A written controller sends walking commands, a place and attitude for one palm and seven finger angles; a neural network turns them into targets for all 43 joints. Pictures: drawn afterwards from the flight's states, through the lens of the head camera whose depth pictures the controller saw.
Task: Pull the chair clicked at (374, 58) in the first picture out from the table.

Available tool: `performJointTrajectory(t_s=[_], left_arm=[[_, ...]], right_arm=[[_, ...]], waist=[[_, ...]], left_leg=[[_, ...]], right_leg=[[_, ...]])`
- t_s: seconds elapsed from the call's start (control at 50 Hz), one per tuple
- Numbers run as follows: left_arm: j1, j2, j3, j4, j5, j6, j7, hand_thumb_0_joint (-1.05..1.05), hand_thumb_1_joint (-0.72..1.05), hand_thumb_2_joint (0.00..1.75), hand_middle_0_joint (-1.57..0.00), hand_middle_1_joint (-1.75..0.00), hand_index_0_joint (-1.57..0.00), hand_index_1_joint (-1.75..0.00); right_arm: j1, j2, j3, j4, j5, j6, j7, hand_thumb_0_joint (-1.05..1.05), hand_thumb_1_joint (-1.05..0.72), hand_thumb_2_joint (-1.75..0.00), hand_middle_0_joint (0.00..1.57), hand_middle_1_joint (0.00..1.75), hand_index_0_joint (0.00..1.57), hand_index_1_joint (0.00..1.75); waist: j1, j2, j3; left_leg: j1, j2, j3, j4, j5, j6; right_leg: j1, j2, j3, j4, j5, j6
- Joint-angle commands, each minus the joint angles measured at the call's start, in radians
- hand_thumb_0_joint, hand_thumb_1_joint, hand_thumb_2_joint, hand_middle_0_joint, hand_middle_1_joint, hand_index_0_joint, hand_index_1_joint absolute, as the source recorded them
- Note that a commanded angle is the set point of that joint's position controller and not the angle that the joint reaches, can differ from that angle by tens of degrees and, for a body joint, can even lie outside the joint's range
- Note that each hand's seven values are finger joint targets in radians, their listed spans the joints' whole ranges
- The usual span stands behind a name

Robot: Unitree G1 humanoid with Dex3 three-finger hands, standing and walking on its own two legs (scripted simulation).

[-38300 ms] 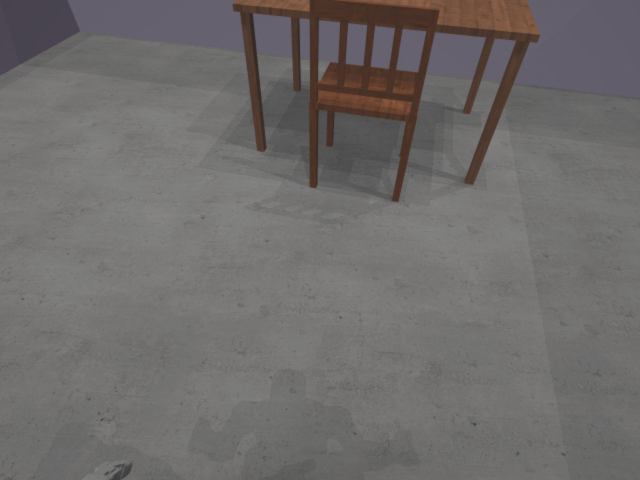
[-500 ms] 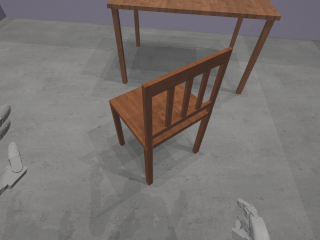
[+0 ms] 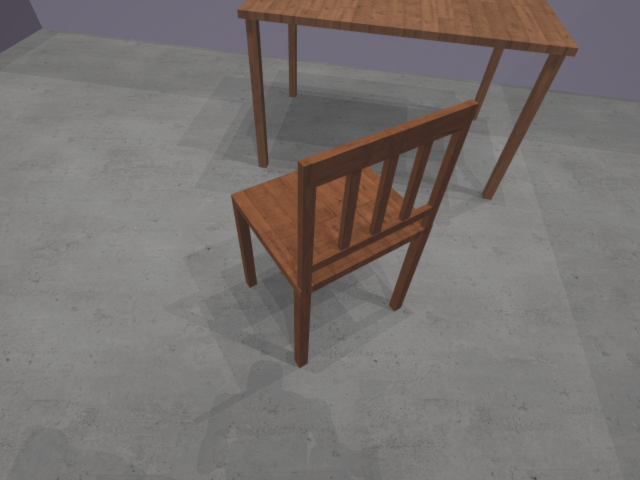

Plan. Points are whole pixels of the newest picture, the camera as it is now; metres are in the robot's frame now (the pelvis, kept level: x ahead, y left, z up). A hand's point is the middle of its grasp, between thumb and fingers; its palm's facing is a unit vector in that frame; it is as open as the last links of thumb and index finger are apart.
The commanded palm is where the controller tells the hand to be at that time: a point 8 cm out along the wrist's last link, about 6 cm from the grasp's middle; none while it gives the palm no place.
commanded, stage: let the arm hang, fingers relaxed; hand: left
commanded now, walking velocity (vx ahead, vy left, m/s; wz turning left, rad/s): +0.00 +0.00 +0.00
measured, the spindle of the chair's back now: (382, 196) +0.71 -0.11 -0.11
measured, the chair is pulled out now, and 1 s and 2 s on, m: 0.67 0.67 0.67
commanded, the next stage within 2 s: look to check the result in 0.78 s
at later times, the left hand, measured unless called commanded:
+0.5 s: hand out of the picture +0.00 +0.17 -0.16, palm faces +0.02 -0.98 -0.19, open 7.4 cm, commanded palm none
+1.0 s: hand out of the picture +0.01 +0.17 -0.17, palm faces +0.03 -0.98 -0.18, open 7.4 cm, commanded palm none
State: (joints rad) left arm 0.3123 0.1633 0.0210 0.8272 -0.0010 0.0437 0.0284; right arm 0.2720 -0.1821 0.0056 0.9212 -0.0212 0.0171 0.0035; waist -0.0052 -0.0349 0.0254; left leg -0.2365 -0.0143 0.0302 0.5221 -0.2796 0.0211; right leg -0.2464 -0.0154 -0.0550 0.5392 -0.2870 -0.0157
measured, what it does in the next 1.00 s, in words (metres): stands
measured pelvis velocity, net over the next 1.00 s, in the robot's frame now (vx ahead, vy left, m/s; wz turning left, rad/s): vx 0.01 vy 0.00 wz -0.02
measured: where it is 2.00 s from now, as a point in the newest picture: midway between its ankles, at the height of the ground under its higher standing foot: outside the picture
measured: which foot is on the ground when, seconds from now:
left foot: down 0.00-1.00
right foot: down 0.00-1.00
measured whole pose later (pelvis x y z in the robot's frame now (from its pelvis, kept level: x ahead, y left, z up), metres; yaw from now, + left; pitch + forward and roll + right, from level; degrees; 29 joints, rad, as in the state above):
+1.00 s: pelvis +0.01 +0.00 +0.01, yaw -1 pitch -1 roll +0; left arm 0.29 0.13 0.00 1.12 0.00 0.01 0.03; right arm 0.31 -0.13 0.00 1.11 -0.01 -0.01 -0.03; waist 0.00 0.01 0.02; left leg -0.15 -0.01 0.05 0.40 -0.24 0.02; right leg -0.17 0.00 -0.04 0.41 -0.24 -0.01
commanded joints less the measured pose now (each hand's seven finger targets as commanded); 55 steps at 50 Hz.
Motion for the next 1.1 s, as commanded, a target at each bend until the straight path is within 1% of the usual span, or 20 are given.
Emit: performJointTrajectory(t_s=[0.0, 0.04, 0.06, 0.08, 0.1, 0.14, 0.2, 0.22, 0.26, 0.3, 0.32, 0.36, 0.48, 0.56, 0.72, 0.76, 0.8, 0.86, 0.94, 1.08], left_arm=[[0.014, 0.150, 0.022, 0.022, 0.010, -0.042, -0.008, 0.00, 0.90, 0.90, -0.20, -0.30, -0.20, -0.30], [0.017, 0.153, 0.013, 0.066, 0.007, -0.041, -0.011, 0.00, 0.90, 0.90, -0.20, -0.30, -0.20, -0.30], [0.015, 0.149, 0.011, 0.086, 0.007, -0.043, -0.012, 0.00, 0.90, 0.90, -0.20, -0.30, -0.20, -0.30], [0.009, 0.147, 0.007, 0.100, 0.007, -0.043, -0.010, 0.00, 0.90, 0.90, -0.20, -0.30, -0.20, -0.30], [0.004, 0.138, 0.003, 0.116, 0.008, -0.042, -0.009, 0.00, 0.90, 0.90, -0.20, -0.30, -0.20, -0.30], [0.005, 0.127, 0.000, 0.145, 0.007, -0.045, -0.008, 0.00, 0.90, 0.90, -0.20, -0.30, -0.20, -0.30], [0.009, 0.117, -0.002, 0.179, 0.006, -0.044, -0.005, 0.00, 0.90, 0.90, -0.20, -0.30, -0.20, -0.30], [0.015, 0.109, -0.005, 0.191, 0.005, -0.045, -0.004, 0.00, 0.90, 0.90, -0.20, -0.30, -0.20, -0.30], [0.022, 0.102, -0.006, 0.208, 0.004, -0.047, -0.002, 0.00, 0.90, 0.90, -0.20, -0.30, -0.20, -0.30], [0.029, 0.101, -0.006, 0.220, 0.003, -0.046, 0.000, 0.00, 0.90, 0.90, -0.20, -0.30, -0.20, -0.30], [0.030, 0.098, -0.006, 0.227, 0.004, -0.046, 0.000, 0.00, 0.90, 0.90, -0.20, -0.30, -0.20, -0.30], [0.034, 0.090, -0.006, 0.238, 0.004, -0.049, 0.002, 0.00, 0.90, 0.90, -0.20, -0.30, -0.20, -0.30], [0.036, 0.080, -0.004, 0.251, 0.005, -0.051, 0.007, 0.00, 0.90, 0.90, -0.20, -0.30, -0.20, -0.30], [0.040, 0.065, -0.003, 0.261, 0.004, -0.050, 0.006, 0.00, 0.90, 0.90, -0.20, -0.30, -0.20, -0.30], [0.040, 0.059, -0.003, 0.263, 0.005, -0.053, 0.007, 0.00, 0.90, 0.90, -0.20, -0.30, -0.20, -0.30], [0.041, 0.060, -0.002, 0.264, 0.005, -0.056, 0.007, 0.00, 0.90, 0.90, -0.20, -0.30, -0.20, -0.30], [0.044, 0.060, -0.002, 0.264, 0.005, -0.055, 0.009, 0.00, 0.90, 0.90, -0.20, -0.30, -0.20, -0.30], [0.043, 0.059, -0.002, 0.269, 0.004, -0.056, 0.008, 0.00, 0.90, 0.90, -0.20, -0.30, -0.20, -0.30], [0.045, 0.056, -0.004, 0.273, 0.004, -0.054, 0.009, 0.00, 0.90, 0.90, -0.20, -0.30, -0.20, -0.30], [0.047, 0.057, -0.002, 0.274, 0.005, -0.055, 0.010, 0.00, 0.90, 0.90, -0.20, -0.30, -0.20, -0.30]], right_arm=[[-0.015, -0.107, -0.029, -0.026, -0.006, -0.020, -0.021, 0.00, -0.90, -0.90, 0.20, 0.30, 0.20, 0.30], [0.008, -0.104, -0.030, -0.003, -0.004, -0.014, -0.022, 0.00, -0.90, -0.90, 0.20, 0.30, 0.20, 0.30], [0.027, -0.102, -0.031, 0.008, -0.003, -0.012, -0.022, 0.00, -0.90, -0.90, 0.20, 0.30, 0.20, 0.30], [0.047, -0.103, -0.033, 0.015, 0.000, -0.009, -0.025, 0.00, -0.90, -0.90, 0.20, 0.30, 0.20, 0.30], [0.066, -0.102, -0.034, 0.026, 0.001, -0.009, -0.024, 0.00, -0.90, -0.90, 0.20, 0.30, 0.20, 0.30], [0.098, -0.093, -0.033, 0.051, 0.002, -0.010, -0.026, 0.00, -0.90, -0.90, 0.20, 0.30, 0.20, 0.30], [0.129, -0.079, -0.030, 0.081, 0.001, -0.012, -0.028, 0.00, -0.90, -0.90, 0.20, 0.30, 0.20, 0.30], [0.131, -0.081, -0.028, 0.090, 0.001, -0.015, -0.029, 0.00, -0.90, -0.90, 0.20, 0.30, 0.20, 0.30], [0.142, -0.075, -0.026, 0.102, 0.003, -0.019, -0.031, 0.00, -0.90, -0.90, 0.20, 0.30, 0.20, 0.30], [0.143, -0.066, -0.024, 0.114, 0.003, -0.019, -0.031, 0.00, -0.90, -0.90, 0.20, 0.30, 0.20, 0.30], [0.140, -0.062, -0.023, 0.120, 0.003, -0.019, -0.032, 0.00, -0.90, -0.90, 0.20, 0.30, 0.20, 0.30], [0.148, -0.057, -0.022, 0.130, 0.004, -0.023, -0.034, 0.00, -0.90, -0.90, 0.20, 0.30, 0.20, 0.30], [0.146, -0.040, -0.022, 0.151, 0.006, -0.026, -0.037, 0.00, -0.90, -0.90, 0.20, 0.30, 0.20, 0.30], [0.129, -0.030, -0.022, 0.158, 0.004, -0.026, -0.040, 0.00, -0.90, -0.90, 0.20, 0.30, 0.20, 0.30], [0.126, -0.029, -0.023, 0.165, 0.006, -0.029, -0.042, 0.00, -0.90, -0.90, 0.20, 0.30, 0.20, 0.30], [0.131, -0.032, -0.023, 0.166, 0.007, -0.032, -0.043, 0.00, -0.90, -0.90, 0.20, 0.30, 0.20, 0.30], [0.124, -0.031, -0.023, 0.168, 0.008, -0.032, -0.044, 0.00, -0.90, -0.90, 0.20, 0.30, 0.20, 0.30], [0.123, -0.034, -0.023, 0.170, 0.008, -0.033, -0.045, 0.00, -0.90, -0.90, 0.20, 0.30, 0.20, 0.30], [0.119, -0.030, -0.021, 0.175, 0.007, -0.031, -0.045, 0.00, -0.90, -0.90, 0.20, 0.30, 0.20, 0.30], [0.119, -0.029, -0.023, 0.178, 0.009, -0.030, -0.047, 0.00, -0.90, -0.90, 0.20, 0.30, 0.20, 0.30]], waist=[[0.006, 0.265, -0.013], [0.010, 0.241, -0.006], [0.007, 0.188, -0.010], [0.003, 0.108, 0.009], [-0.001, 0.067, 0.021], [-0.006, 0.025, 0.021], [-0.005, 0.003, 0.043], [-0.005, 0.014, 0.039], [-0.004, 0.007, 0.030], [0.000, 0.028, 0.037], [0.001, 0.026, 0.051], [0.002, 0.016, 0.044], [0.003, 0.035, 0.046], [0.003, 0.059, 0.074], [0.001, 0.032, 0.049], [-0.001, 0.031, 0.019], [-0.001, 0.042, 0.018], [0.000, 0.033, 0.026], [0.001, 0.049, 0.055], [0.002, 0.032, 0.044]], left_leg=[[-0.015, 0.094, -0.103, -0.155, 0.070, 0.027], [-0.048, 0.093, -0.109, -0.178, -0.023, 0.026], [-0.050, 0.093, -0.110, -0.184, -0.052, 0.026], [-0.056, 0.101, -0.116, -0.189, -0.056, 0.027], [-0.057, 0.097, -0.115, -0.192, -0.066, 0.028], [-0.035, 0.092, -0.104, -0.182, -0.039, 0.028], [-0.028, 0.096, -0.107, -0.195, -0.029, 0.032], [-0.016, 0.097, -0.106, -0.197, -0.005, 0.032], [-0.002, 0.105, -0.108, -0.201, 0.030, 0.033], [-0.009, 0.102, -0.105, -0.202, 0.023, 0.032], [-0.010, 0.102, -0.104, -0.205, 0.026, 0.032], [0.003, 0.104, -0.099, -0.202, 0.072, 0.031], [0.020, 0.106, -0.092, -0.193, 0.116, 0.028], [0.016, 0.104, -0.093, -0.201, 0.101, 0.028], [0.050, 0.109, -0.085, -0.189, 0.161, 0.027], [0.063, 0.110, -0.085, -0.187, 0.184, 0.026], [0.074, 0.112, -0.084, -0.183, 0.201, 0.027], [0.079, 0.111, -0.080, -0.183, 0.214, 0.026], [0.073, 0.110, -0.080, -0.189, 0.197, 0.025], [0.086, 0.113, -0.076, -0.187, 0.200, 0.025]], right_leg=[[0.045, -0.070, 0.119, -0.173, 0.070, -0.038], [0.064, -0.064, 0.118, -0.186, 0.030, -0.041], [0.066, -0.064, 0.121, -0.199, 0.007, -0.042], [0.059, -0.064, 0.115, -0.217, -0.004, -0.040], [0.051, -0.067, 0.123, -0.229, -0.032, -0.038], [0.034, -0.075, 0.135, -0.248, -0.054, -0.040], [0.015, -0.071, 0.124, -0.248, -0.057, -0.038], [0.015, -0.073, 0.124, -0.242, -0.031, -0.038], [0.025, -0.071, 0.117, -0.227, 0.018, -0.036], [0.027, -0.071, 0.114, -0.224, 0.016, -0.034], [0.018, -0.071, 0.114, -0.222, 0.019, -0.034], [0.026, -0.073, 0.111, -0.214, 0.060, -0.031], [0.026, -0.072, 0.106, -0.202, 0.092, -0.027], [0.010, -0.072, 0.111, -0.205, 0.090, -0.026], [0.028, -0.074, 0.109, -0.201, 0.141, -0.023], [0.048, -0.076, 0.107, -0.197, 0.162, -0.023], [0.046, -0.076, 0.106, -0.195, 0.173, -0.022], [0.049, -0.077, 0.106, -0.196, 0.189, -0.021], [0.035, -0.076, 0.106, -0.202, 0.167, -0.022], [0.041, -0.075, 0.103, -0.203, 0.173, -0.020]])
